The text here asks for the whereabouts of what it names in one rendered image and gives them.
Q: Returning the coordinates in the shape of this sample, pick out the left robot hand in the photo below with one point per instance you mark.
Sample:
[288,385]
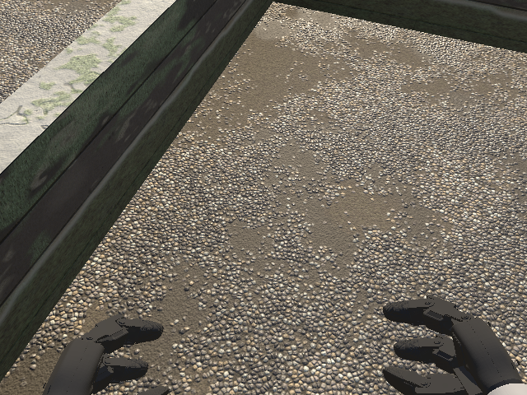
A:
[85,367]

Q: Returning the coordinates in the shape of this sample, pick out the right robot hand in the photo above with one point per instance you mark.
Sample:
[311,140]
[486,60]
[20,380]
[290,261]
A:
[475,359]

